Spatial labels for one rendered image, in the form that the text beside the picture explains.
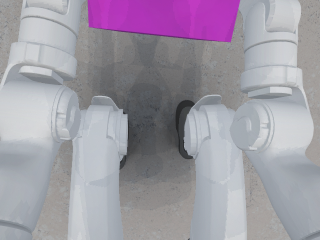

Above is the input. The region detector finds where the left robot shin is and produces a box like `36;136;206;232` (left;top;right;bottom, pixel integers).
72;96;124;162

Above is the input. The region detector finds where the right robot forearm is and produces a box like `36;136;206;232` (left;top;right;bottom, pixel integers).
238;0;311;115

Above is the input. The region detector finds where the right robot shin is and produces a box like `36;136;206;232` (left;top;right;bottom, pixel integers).
183;95;236;156

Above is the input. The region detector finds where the left robot forearm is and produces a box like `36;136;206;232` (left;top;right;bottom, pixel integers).
0;0;86;91

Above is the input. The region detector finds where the robot left upper arm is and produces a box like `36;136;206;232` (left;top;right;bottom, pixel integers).
0;80;81;240

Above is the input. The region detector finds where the robot shin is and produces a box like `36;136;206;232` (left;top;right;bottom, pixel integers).
183;95;236;156
72;96;124;162

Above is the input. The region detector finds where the robot right upper arm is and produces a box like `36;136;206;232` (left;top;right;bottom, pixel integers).
229;99;320;240

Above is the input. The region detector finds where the carton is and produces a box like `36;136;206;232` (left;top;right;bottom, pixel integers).
87;0;240;42

